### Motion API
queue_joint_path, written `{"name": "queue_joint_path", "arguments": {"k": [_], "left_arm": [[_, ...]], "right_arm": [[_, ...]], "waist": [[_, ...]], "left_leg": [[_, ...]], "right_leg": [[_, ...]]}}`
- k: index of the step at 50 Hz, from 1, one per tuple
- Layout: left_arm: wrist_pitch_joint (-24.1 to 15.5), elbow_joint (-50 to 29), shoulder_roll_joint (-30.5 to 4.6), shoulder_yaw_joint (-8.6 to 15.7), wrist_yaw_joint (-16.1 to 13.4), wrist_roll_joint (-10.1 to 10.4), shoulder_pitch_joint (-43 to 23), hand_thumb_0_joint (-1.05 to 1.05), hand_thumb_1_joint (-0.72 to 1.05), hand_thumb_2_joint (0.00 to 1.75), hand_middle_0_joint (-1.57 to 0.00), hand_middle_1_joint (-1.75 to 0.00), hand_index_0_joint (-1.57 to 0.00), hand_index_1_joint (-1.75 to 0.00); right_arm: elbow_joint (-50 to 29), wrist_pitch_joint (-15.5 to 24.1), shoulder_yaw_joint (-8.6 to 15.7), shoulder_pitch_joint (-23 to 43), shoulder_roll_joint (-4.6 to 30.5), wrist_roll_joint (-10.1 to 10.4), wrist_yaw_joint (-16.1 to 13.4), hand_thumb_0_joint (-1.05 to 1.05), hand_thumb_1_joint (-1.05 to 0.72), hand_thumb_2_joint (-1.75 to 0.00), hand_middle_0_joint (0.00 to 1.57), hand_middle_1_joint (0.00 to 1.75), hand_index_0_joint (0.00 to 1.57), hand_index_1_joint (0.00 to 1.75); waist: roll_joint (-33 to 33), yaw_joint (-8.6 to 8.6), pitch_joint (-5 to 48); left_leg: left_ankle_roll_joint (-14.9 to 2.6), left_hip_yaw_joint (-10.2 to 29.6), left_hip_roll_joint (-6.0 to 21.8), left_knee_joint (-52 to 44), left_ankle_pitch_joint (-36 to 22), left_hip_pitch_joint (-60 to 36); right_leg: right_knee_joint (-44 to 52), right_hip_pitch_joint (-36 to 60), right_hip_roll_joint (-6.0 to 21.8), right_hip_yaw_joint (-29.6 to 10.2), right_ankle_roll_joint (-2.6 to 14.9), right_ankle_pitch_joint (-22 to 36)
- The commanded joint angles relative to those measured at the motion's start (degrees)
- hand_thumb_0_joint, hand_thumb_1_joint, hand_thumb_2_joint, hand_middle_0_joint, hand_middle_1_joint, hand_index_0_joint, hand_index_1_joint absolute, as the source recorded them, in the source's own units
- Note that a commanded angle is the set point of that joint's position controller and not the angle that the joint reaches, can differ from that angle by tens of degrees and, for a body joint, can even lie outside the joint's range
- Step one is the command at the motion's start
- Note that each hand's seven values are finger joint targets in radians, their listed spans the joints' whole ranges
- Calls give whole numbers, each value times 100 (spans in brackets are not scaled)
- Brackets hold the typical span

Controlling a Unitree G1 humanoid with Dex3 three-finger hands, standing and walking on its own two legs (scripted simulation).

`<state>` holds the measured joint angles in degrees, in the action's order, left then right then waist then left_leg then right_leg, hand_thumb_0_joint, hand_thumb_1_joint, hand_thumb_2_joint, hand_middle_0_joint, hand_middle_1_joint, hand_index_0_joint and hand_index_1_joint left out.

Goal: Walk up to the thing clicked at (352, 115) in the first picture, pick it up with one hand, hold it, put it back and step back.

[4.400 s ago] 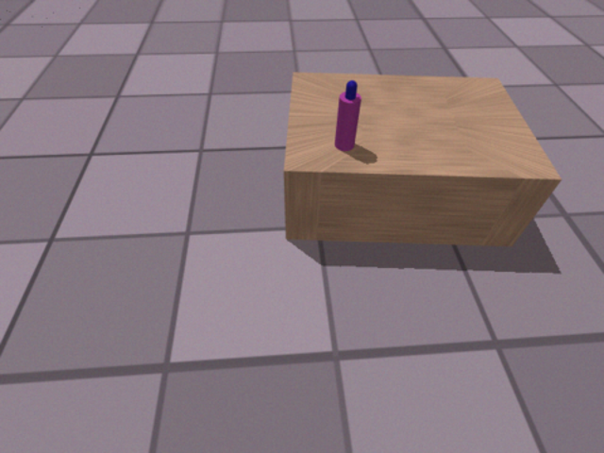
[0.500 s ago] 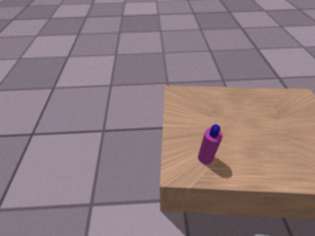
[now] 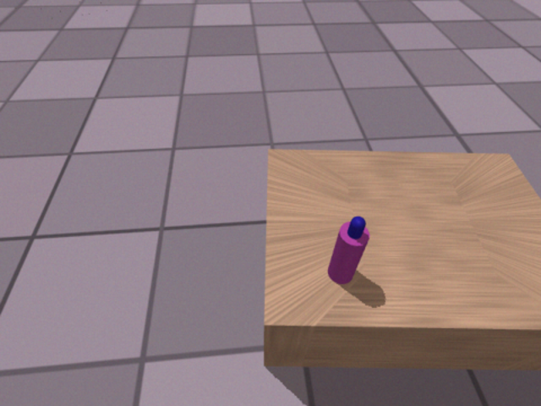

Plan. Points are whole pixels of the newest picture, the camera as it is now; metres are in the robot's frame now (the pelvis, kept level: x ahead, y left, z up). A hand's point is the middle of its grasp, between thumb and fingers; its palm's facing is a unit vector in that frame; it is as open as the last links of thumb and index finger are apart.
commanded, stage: walk up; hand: right
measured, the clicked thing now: (348, 248) +0.53 -0.21 -0.26
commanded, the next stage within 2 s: stand in 0.48 s
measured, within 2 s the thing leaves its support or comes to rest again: neither
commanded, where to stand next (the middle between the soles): +0.06 +0.01 m, yaw -1 degrees
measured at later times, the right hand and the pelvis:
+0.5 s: hand out of the picture +0.10 -0.25 -0.16, palm faces -0.03 +0.95 -0.32, open 7.4 cm; pelvis +0.01 +0.00 +0.00, yaw +0 degrees
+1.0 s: hand out of the picture +0.11 -0.25 -0.16, palm faces -0.04 +0.94 -0.33, open 7.4 cm; pelvis +0.03 +0.00 +0.00, yaw +0 degrees
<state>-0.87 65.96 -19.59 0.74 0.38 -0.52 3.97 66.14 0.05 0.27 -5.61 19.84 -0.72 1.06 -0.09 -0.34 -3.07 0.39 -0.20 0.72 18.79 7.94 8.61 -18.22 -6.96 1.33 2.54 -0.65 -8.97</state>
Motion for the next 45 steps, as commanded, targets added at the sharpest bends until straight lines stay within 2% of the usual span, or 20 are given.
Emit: {"name": "queue_joint_path", "arguments": {"k": [1, 8, 10, 16, 20, 23, 24, 26, 31, 36, 42, 45], "left_arm": [[-109, -355, -1225, 229, -55, -4, -278, 0, 90, 90, -20, -30, -20, -30], [-115, -303, -1197, 224, -54, 8, -160, 0, 90, 90, -20, -30, -20, -30], [-116, -334, -1236, 240, -56, -20, -249, 0, 90, 90, -20, -30, -20, -30], [-128, -317, -1226, 241, -73, 4, -112, 0, 90, 90, -20, -30, -20, -30], [-124, -346, -1230, 238, -78, -13, -176, 0, 90, 90, -20, -30, -20, -30], [-123, -333, -1236, 238, -83, -9, -160, 0, 90, 90, -20, -30, -20, -30], [-99, -331, -1260, 193, -101, -3, -85, 0, 90, 90, -20, -30, -20, -30], [-80, -330, -1212, 177, -93, -23, -38, 0, 90, 90, -20, -30, -20, -30], [-129, -364, -1223, 162, -86, -16, 32, 0, 90, 90, -20, -30, -20, -30], [-139, -398, -1257, 163, -84, -5, -7, 0, 90, 90, -20, -30, -20, -30], [-109, -398, -1218, 155, -82, 0, 20, 0, 90, 90, -20, -30, -20, -30], [-117, -382, -1233, 152, -96, -2, 42, 0, 90, 90, -20, -30, -20, -30]], "right_arm": [[-332, 151, 238, 307, 1220, 18, -109, 0, -90, -90, 20, 30, 20, 30], [-343, 140, 223, 336, 1175, 41, -103, 0, -90, -90, 20, 30, 20, 30], [-331, 130, 235, 274, 1198, 30, -106, 0, -90, -90, 20, 30, 20, 30], [-355, 110, 236, 313, 1157, 42, -100, 0, -90, -90, 20, 30, 20, 30], [-358, 94, 241, 343, 1177, 33, -103, 0, -90, -90, 20, 30, 20, 30], [-371, 86, 236, 356, 1148, 42, -98, 0, -90, -90, 20, 30, 20, 30], [-393, 99, 209, 271, 1096, 7, -109, 0, -90, -90, 20, 30, 20, 30], [-386, 105, 230, 332, 1199, 3, -109, 0, -90, -90, 20, 30, 20, 30], [-413, 150, 212, 354, 1194, 9, -107, 0, -90, -90, 20, 30, 20, 30], [-417, 184, 202, 316, 1205, 11, -132, 0, -90, -90, 20, 30, 20, 30], [-393, 175, 185, 279, 1225, 26, -158, 0, -90, -90, 20, 30, 20, 30], [-409, 165, 178, 294, 1197, 26, -159, 0, -90, -90, 20, 30, 20, 30]], "waist": [[-77, 24, 505], [-2, 45, 444], [82, -6, 526], [50, 33, 497], [10, 17, 504], [7, 16, 360], [185, -27, 492], [-21, -1, 357], [-59, 33, 365], [-120, 15, 625], [-133, 17, 603], [72, 20, 549]], "left_leg": [[-153, 616, 647, -402, -62, 17], [-155, 654, 627, -346, -216, -58], [-162, 603, 616, -313, -152, -70], [-150, 587, 618, -243, -469, -236], [-150, 556, 596, -246, -365, -191], [-137, 598, 593, -278, -339, -119], [-123, 606, 671, -384, -92, -150], [-153, 627, 642, -411, 277, -49], [-142, 623, 662, -360, -336, -83], [-133, 586, 715, -255, -968, -269], [-116, 549, 708, -301, -919, -250], [-112, 560, 723, -259, -1164, -290]], "right_leg": [[310, 123, 641, -589, 144, 136], [388, 37, 634, -581, 119, 103], [395, 92, 660, -601, 134, 121], [400, 22, 659, -567, 113, 317], [420, 48, 680, -586, 116, 341], [447, 4, 649, -565, 102, 246], [434, -40, 657, -547, 126, -261], [485, -143, 645, -588, 132, -545], [419, -16, 689, -591, 138, -20], [278, 243, 724, -549, 147, 716], [288, 300, 711, -532, 142, 707], [266, 314, 702, -483, 126, 966]]}}
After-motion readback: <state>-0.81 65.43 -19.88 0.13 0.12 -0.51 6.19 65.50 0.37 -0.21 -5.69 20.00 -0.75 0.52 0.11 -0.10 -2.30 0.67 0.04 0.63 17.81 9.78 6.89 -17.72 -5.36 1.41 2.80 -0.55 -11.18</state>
